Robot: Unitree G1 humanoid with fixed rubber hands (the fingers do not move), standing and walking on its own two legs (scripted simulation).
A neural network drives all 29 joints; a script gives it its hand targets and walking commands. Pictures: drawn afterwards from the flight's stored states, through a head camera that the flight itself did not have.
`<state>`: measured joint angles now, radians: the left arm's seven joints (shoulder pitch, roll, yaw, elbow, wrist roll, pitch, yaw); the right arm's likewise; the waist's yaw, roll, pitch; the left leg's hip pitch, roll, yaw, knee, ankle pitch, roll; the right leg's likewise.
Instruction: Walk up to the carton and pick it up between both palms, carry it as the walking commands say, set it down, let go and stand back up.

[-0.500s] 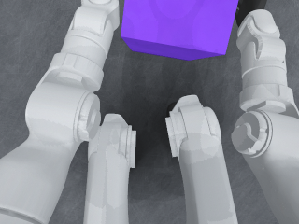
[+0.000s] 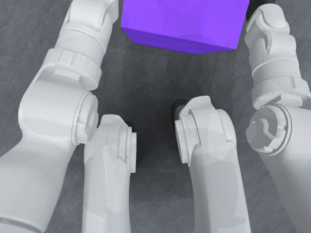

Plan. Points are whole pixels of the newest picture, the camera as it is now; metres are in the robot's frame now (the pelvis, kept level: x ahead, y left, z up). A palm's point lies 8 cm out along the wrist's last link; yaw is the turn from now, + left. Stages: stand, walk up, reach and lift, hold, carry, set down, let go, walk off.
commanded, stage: set down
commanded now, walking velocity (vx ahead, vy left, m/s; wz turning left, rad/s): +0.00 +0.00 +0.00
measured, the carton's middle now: out of the picture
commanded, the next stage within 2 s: let go in 1.68 s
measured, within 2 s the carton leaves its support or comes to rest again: neither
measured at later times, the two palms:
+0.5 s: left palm out of the picture +0.57 +0.02 -0.16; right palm (293, 3) +0.47 -0.32 -0.17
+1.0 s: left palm out of the picture +0.58 +0.02 -0.01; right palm out of the picture +0.47 -0.33 -0.02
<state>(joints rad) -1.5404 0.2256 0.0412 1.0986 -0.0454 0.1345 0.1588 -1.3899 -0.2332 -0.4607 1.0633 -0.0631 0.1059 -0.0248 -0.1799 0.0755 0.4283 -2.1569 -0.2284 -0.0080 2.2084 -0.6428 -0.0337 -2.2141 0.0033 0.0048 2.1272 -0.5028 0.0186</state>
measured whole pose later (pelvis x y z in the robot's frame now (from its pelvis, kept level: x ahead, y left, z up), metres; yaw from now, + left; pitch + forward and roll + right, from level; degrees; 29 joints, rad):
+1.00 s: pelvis -0.01 -0.01 +0.12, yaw -2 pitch +29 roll +4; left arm -1.41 0.35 0.11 0.71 -0.10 0.36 0.15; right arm -1.24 -0.36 -0.24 0.55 0.22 0.37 -0.12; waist -0.17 0.01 0.52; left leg -1.72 -0.11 0.03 1.82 -0.61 -0.02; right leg -1.83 0.07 0.06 1.78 -0.44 -0.01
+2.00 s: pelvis +0.04 -0.04 +0.32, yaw -4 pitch +19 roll +4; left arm -0.78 0.15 0.19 0.43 0.05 0.31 0.18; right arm -0.73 -0.29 -0.14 0.38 0.01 0.30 0.01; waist -0.13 0.01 0.52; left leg -0.92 -0.09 -0.04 0.96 -0.37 -0.03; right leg -1.03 0.06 0.08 0.99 -0.27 -0.04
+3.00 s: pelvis +0.15 +0.01 +0.39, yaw -6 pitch -2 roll -1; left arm 0.21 0.19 0.01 0.46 -0.01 0.06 -0.02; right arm 0.23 -0.21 -0.04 0.45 -0.03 0.14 0.04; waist 0.01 0.04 0.08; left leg -0.09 -0.06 -0.05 0.49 -0.36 0.06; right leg -0.18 0.04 0.07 0.49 -0.27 0.01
